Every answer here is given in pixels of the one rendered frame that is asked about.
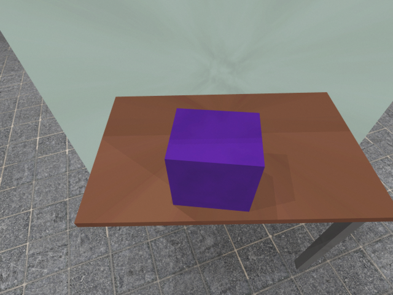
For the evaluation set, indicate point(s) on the carton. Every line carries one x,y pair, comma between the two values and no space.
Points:
214,159

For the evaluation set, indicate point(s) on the table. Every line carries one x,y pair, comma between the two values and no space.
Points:
315,170

